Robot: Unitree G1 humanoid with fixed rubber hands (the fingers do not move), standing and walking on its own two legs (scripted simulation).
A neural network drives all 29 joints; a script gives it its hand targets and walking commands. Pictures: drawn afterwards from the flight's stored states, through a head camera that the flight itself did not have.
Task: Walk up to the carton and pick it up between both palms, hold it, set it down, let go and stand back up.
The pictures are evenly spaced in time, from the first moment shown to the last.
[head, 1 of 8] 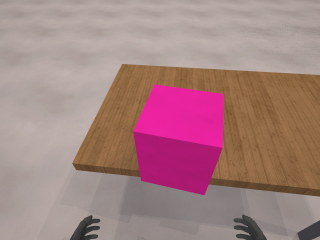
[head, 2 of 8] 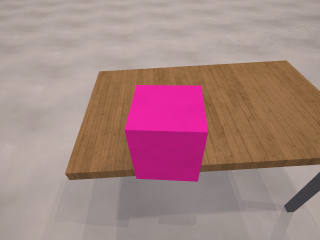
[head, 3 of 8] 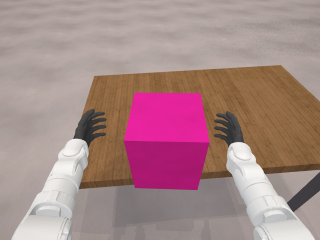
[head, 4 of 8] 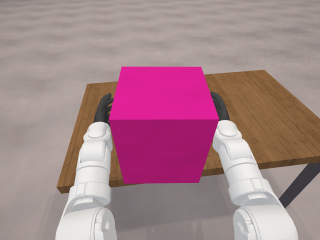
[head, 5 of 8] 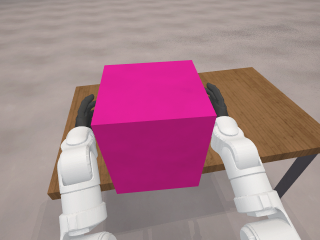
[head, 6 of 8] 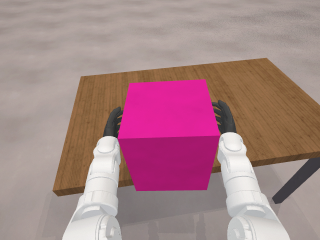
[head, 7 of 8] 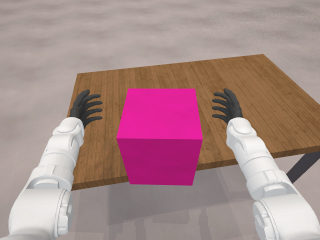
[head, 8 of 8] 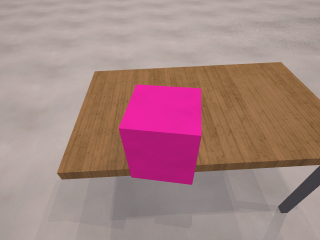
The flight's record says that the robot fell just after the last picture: no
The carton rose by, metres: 0.18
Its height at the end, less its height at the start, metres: +0.00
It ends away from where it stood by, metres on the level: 0.02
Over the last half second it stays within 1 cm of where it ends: yes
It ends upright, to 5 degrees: yes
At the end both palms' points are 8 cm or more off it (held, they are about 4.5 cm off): yes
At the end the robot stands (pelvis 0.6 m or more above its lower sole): yes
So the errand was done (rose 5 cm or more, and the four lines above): yes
